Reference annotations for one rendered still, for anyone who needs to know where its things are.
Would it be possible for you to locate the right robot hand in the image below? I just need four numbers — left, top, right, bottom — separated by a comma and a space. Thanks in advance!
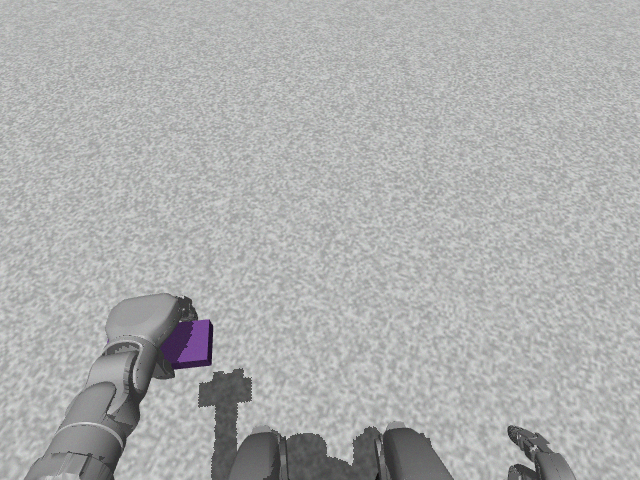
507, 425, 576, 480

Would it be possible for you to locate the left robot arm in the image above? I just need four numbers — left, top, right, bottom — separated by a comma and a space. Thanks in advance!
24, 336, 158, 480

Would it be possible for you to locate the small box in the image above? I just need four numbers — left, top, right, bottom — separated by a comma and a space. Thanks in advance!
107, 319, 213, 370

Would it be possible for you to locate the left robot hand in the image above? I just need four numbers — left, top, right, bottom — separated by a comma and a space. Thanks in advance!
106, 293, 198, 380

